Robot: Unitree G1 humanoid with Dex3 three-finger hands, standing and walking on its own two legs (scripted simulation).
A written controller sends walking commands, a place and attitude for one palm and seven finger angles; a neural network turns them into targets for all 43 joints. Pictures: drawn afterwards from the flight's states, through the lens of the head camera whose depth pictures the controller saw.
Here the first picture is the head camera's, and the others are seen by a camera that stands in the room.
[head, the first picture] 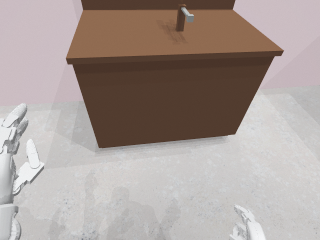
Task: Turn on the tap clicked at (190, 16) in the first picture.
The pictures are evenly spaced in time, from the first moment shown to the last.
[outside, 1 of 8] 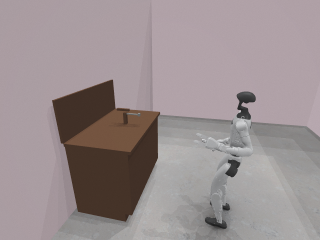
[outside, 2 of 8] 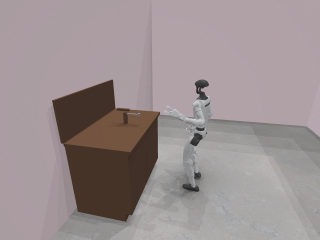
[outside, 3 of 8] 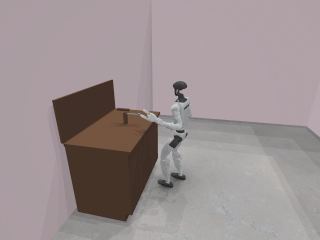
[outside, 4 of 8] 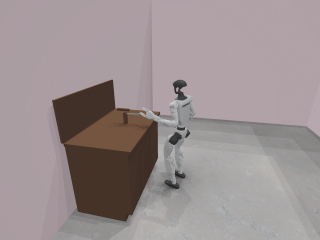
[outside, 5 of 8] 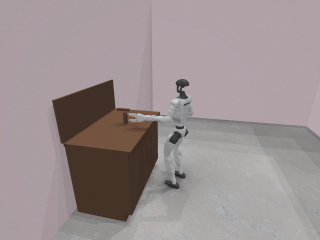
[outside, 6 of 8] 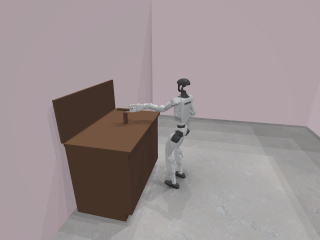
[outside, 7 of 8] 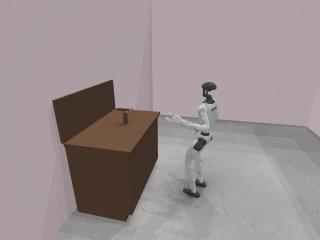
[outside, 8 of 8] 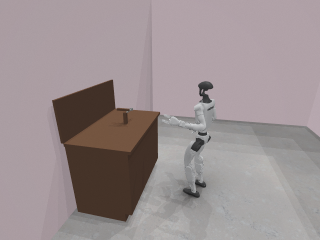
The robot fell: no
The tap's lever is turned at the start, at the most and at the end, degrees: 0 87 86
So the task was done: yes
